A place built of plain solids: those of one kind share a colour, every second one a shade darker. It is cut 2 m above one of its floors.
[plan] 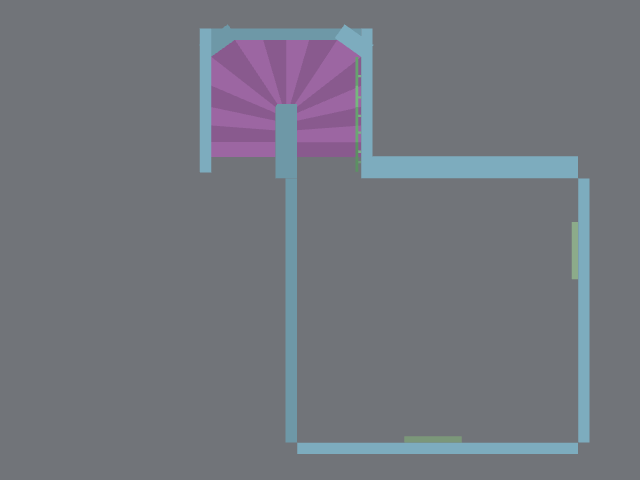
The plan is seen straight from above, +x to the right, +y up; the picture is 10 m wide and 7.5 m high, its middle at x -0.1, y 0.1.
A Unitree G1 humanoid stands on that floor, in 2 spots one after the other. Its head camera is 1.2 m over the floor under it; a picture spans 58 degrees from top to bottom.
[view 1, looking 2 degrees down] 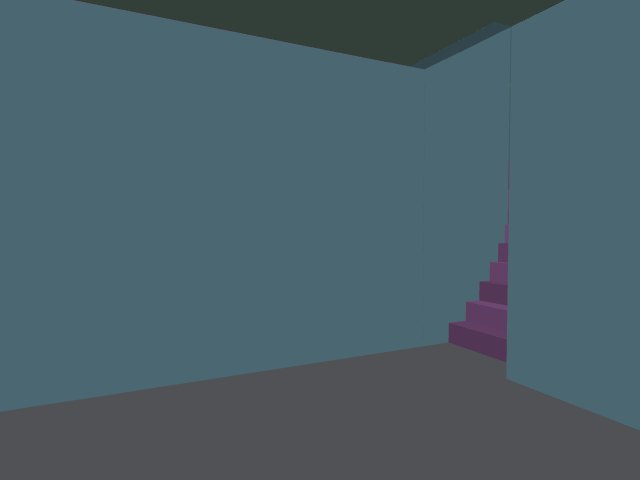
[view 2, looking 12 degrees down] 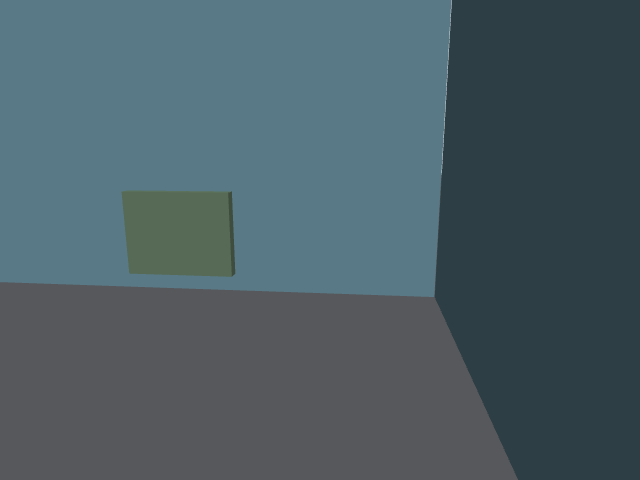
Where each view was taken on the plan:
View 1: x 2.91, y -1.70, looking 154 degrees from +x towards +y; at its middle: wall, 3.75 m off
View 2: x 0.12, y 0.40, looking -84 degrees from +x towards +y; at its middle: wall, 3.56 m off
